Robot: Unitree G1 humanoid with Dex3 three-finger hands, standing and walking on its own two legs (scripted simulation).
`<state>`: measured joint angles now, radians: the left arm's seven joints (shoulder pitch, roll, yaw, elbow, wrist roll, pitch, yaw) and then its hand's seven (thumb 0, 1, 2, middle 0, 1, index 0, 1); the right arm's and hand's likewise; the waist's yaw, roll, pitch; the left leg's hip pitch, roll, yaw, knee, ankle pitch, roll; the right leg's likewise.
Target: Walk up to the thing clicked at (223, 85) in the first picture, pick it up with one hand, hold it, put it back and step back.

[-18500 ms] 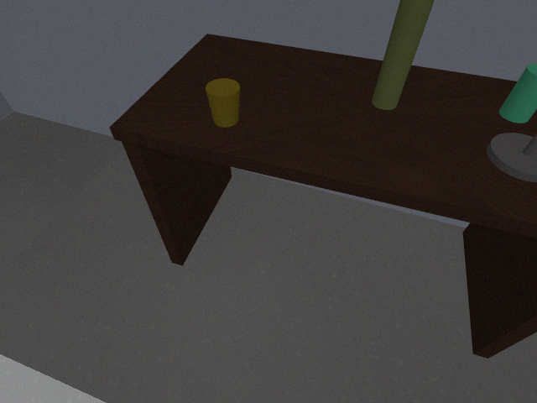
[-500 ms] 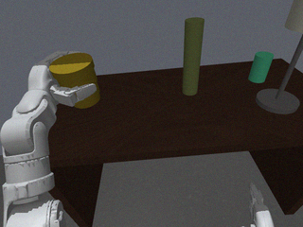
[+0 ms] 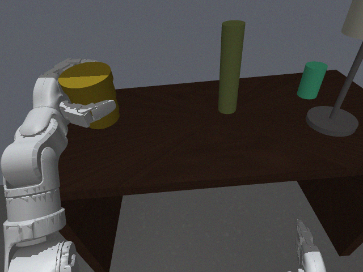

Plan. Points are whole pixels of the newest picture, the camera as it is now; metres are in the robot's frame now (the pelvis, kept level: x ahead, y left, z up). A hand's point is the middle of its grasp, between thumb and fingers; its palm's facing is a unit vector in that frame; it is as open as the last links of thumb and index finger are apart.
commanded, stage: crouch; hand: left
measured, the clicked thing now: (94, 97) +0.35 +0.16 +0.28
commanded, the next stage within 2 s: lower in 1.36 s
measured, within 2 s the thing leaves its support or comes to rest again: neither
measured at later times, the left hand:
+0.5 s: hand (101, 116) +0.40 +0.18 +0.21, palm faces +0.20 -0.98 +0.02, open 11.3 cm
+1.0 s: hand (104, 126) +0.45 +0.21 +0.14, palm faces +0.21 -0.98 +0.00, open 11.3 cm
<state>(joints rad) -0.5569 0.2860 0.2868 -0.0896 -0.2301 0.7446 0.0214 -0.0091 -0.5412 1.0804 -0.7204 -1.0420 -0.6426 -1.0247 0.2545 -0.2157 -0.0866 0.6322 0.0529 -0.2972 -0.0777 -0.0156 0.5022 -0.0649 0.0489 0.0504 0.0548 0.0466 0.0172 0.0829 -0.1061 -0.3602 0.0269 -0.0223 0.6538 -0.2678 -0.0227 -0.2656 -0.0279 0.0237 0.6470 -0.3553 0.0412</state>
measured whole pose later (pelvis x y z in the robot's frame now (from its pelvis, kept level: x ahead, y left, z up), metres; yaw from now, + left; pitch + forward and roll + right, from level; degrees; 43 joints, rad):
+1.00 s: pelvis +0.00 +0.00 +0.00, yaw -1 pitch +5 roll -1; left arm -0.69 0.39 0.32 0.77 -0.14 0.06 -0.01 -0.01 -0.56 1.10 -0.72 -1.05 -0.64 -1.04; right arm 0.27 -0.21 -0.04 0.55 0.01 -0.28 -0.05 -0.01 0.52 -0.06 0.05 0.05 0.06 0.05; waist -0.07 0.02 -0.06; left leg -0.52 0.05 -0.01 0.70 -0.28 -0.02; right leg -0.42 -0.01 0.04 0.68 -0.35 0.04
